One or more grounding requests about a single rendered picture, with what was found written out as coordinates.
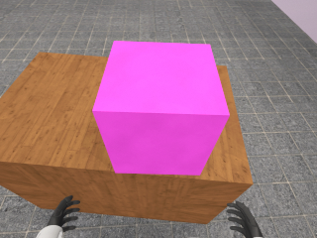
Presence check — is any right robot hand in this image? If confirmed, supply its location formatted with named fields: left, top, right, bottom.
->
left=226, top=200, right=264, bottom=238

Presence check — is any pedestal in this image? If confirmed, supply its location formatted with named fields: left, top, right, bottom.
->
left=0, top=52, right=254, bottom=224

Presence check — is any left robot hand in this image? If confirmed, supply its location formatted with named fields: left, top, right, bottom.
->
left=47, top=195, right=80, bottom=232

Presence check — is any carton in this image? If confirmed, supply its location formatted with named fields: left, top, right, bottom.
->
left=92, top=41, right=230, bottom=176

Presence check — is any robot left forearm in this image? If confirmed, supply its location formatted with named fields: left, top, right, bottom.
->
left=36, top=225, right=63, bottom=238

